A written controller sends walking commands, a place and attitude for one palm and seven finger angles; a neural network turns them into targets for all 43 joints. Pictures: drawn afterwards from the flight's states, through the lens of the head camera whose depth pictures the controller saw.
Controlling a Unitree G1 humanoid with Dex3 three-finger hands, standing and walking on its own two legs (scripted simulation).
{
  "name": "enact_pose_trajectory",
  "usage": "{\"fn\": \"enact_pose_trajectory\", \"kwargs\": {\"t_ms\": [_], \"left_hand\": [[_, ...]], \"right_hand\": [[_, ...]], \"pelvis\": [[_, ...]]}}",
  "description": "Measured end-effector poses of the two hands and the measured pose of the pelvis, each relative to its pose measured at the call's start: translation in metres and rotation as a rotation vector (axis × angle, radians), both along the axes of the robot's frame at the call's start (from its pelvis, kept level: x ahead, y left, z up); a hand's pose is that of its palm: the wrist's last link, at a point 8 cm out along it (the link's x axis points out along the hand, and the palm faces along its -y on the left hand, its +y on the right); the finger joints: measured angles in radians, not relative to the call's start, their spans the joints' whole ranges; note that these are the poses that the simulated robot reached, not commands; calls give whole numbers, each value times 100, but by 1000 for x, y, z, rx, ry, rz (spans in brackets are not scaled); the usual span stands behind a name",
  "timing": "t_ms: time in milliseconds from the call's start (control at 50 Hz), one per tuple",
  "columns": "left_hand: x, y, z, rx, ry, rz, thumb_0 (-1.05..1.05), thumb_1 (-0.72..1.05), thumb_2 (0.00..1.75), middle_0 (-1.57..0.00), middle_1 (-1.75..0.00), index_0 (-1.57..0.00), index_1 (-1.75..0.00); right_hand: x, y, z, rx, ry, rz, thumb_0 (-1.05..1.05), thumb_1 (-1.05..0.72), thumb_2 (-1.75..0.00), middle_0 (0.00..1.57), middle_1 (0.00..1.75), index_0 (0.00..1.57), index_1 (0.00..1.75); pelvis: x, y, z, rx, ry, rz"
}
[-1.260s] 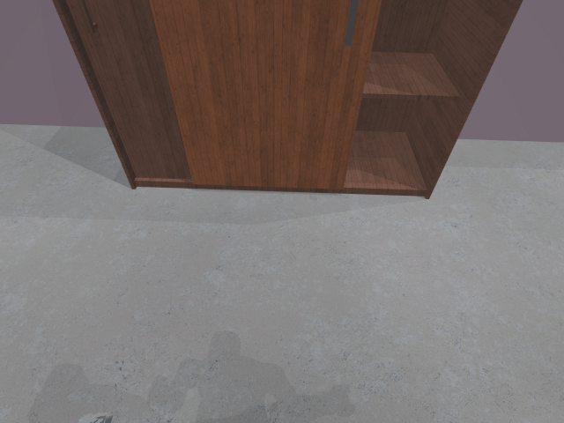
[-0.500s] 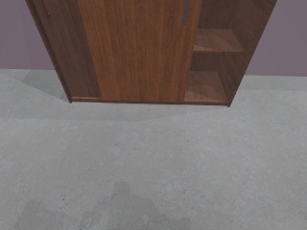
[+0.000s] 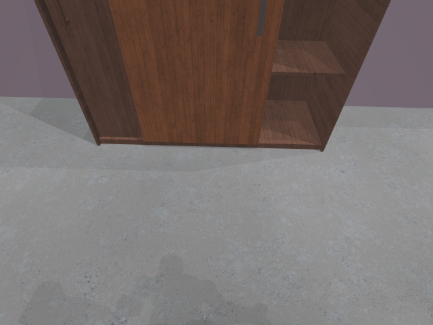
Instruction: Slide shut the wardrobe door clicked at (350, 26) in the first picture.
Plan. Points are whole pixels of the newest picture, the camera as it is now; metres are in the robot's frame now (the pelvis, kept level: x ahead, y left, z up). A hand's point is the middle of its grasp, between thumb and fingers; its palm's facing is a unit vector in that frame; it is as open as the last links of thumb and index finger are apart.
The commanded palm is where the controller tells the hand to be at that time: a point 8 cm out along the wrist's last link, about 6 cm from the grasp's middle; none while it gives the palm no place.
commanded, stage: look at it before walking up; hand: left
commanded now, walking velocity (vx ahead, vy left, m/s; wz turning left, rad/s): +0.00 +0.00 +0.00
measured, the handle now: out of the picture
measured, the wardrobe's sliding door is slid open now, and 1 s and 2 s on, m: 0.44 0.44 0.44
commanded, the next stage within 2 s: walk to a spot facing it in 0.18 s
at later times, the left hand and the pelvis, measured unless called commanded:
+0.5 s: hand out of the picture +0.06 +0.22 -0.17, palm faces -0.07 -0.96 -0.27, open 7.4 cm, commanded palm none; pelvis +0.02 +0.00 -0.01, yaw -5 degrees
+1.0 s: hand out of the picture +0.16 +0.15 -0.17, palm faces -0.22 -0.96 -0.18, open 7.4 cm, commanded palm none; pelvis +0.18 -0.03 -0.01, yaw -19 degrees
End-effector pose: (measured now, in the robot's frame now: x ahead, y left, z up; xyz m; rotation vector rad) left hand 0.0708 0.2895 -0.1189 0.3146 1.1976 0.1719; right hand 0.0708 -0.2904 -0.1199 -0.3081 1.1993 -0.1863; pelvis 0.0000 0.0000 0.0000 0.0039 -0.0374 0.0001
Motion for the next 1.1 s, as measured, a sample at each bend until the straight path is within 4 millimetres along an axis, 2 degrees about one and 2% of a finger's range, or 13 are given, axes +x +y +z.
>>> {"fn": "enact_pose_trajectory", "kwargs": {"t_ms": [380, 460, 540, 640, 700, 760, 840, 900, 1000, 1100], "left_hand": [[-5, -2, -4, -2, 36, 16, 1, 90, 90, -20, -29, -20, -30], [-11, -15, -14, -40, 86, 7, 0, 90, 90, -20, -29, -20, -30], [-12, -35, -24, -76, 149, -13, 1, 90, 90, -19, -29, -20, -30], [11, -69, -32, -101, 159, -55, 1, 90, 90, -20, -29, -20, -30], [21, -85, -33, -109, 125, -35, 1, 90, 90, -20, -29, -20, -30], [25, -98, -26, -120, 161, -44, 0, 90, 90, -20, -29, -20, -30], [35, -107, -18, -134, 236, -80, 0, 90, 90, -20, -29, -20, -30], [53, -107, -16, -134, 270, -102, 0, 90, 90, -20, -29, -20, -30], [100, -94, -22, -120, 281, -116, 0, 90, 90, -20, -30, -20, -30], [168, -71, -45, -108, 298, -149, 0, 90, 90, -20, -30, -20, -30]], "right_hand": [[2, 3, -3, 3, 14, -6, 0, -90, -90, 20, 30, 20, 30], [-6, 14, -13, 38, 18, -47, 0, -90, -90, 20, 30, 20, 30], [-23, 20, -25, 81, 32, -124, 0, -90, -90, 20, 30, 20, 30], [-48, 14, -48, 124, 107, -218, 0, -90, -90, 21, 30, 21, 30], [-46, 10, -49, 136, 170, -232, 0, -90, -90, 20, 30, 20, 30], [-19, 6, -38, 141, 132, -249, 1, -90, -90, 20, 30, 20, 30], [35, 1, -23, 147, 4, -283, 1, -91, -90, 20, 30, 20, 30], [78, 0, -15, 149, -78, -294, 0, -91, -90, 20, 30, 20, 30], [155, 4, -8, 141, -165, -276, 0, -91, -90, 20, 30, 20, 30], [228, 9, -9, 91, -265, -274, 0, -90, -90, 20, 30, 20, 30]], "pelvis": [[7, 0, -1, 0, 4, -17], [17, -1, -6, 2, 13, -58], [32, -7, -12, 14, 21, -115], [54, -26, -24, 8, 16, -166], [68, -35, -23, -1, 14, -175], [84, -40, -13, 4, 20, -208], [109, -42, -3, 13, 37, -255], [130, -41, -1, 11, 47, -288], [175, -34, -5, -1, 53, -333], [234, -21, -24, -21, 53, -396]]}}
